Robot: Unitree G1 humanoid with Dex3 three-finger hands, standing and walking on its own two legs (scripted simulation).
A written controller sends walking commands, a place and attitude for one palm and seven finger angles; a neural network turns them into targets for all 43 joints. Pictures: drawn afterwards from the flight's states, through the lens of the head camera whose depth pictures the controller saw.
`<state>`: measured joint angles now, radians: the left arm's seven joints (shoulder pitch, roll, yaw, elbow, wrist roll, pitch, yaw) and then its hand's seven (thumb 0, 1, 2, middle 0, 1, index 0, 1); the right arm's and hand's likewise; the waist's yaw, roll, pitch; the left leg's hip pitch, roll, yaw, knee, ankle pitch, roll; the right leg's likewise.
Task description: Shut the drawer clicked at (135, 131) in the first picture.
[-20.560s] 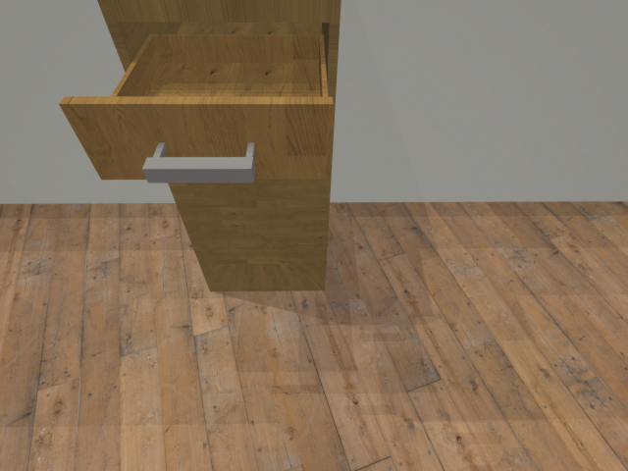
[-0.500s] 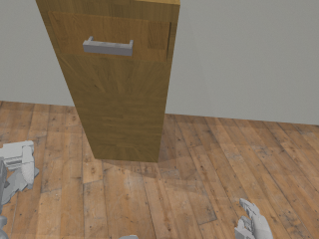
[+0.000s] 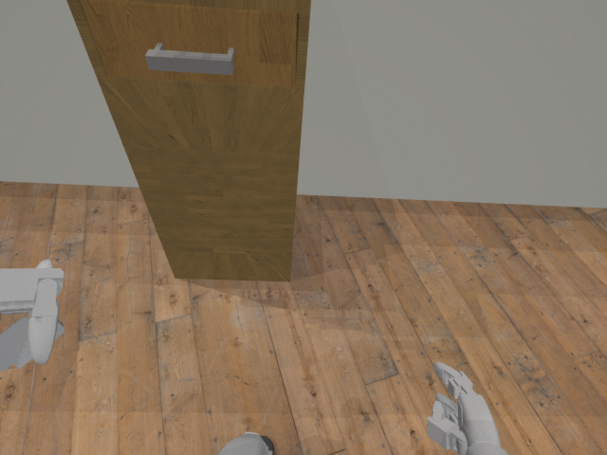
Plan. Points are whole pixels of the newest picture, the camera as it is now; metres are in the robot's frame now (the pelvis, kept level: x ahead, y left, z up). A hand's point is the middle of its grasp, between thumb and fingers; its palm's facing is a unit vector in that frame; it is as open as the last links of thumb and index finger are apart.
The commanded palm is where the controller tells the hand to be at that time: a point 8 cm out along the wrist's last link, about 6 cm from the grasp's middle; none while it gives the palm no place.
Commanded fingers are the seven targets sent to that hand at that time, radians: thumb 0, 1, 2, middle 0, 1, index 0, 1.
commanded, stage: stop stepping back and stand still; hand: left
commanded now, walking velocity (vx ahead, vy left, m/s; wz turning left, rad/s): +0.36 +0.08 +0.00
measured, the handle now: (193, 56) +0.76 +0.27 +0.12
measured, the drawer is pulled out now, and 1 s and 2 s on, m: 0.00 0.00 0.00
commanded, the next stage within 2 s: let the arm hang, fingers relaxed in 1.18 s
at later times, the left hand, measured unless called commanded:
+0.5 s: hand out of the picture +0.08 +0.28 +0.18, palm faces +0.48 -0.81 -0.33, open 3.2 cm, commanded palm +0.04 +0.31 +0.19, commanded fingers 0.00 0.90 0.90 -1.40 -1.60 -1.40 -1.60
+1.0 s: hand out of the picture +0.07 +0.26 +0.17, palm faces +0.46 -0.79 -0.40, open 3.2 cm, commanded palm +0.02 +0.30 +0.19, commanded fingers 0.00 0.90 0.90 -1.40 -1.60 -1.40 -1.60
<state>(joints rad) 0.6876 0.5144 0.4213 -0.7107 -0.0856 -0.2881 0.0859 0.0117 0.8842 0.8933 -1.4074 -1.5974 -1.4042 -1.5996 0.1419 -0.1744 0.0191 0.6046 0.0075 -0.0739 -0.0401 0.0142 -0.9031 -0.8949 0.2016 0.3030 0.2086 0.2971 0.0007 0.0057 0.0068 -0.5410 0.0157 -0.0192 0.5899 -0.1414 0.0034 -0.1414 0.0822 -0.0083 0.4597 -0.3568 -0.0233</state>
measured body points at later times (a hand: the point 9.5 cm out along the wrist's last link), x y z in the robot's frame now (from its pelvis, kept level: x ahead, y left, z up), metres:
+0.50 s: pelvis -0.09 +0.03 -0.01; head -0.14 +0.05 +0.44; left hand +0.05 +0.32 +0.20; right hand +0.07 -0.22 -0.07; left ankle -0.04 +0.12 -0.73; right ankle -0.08 -0.11 -0.72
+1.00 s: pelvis -0.10 +0.01 +0.00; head -0.11 +0.02 +0.45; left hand +0.04 +0.30 +0.19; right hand +0.06 -0.24 -0.08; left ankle -0.08 +0.13 -0.73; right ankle -0.09 -0.09 -0.73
